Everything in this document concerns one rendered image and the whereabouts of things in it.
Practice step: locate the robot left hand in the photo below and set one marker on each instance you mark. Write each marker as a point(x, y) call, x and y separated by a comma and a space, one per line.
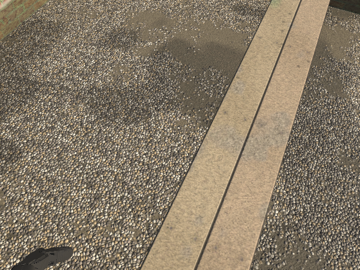
point(42, 258)

